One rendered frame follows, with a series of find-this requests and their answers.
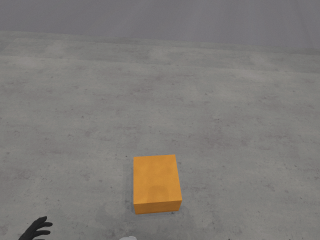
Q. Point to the left robot hand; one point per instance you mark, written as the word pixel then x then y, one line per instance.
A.
pixel 32 232

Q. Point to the carton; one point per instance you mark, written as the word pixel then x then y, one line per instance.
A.
pixel 156 185

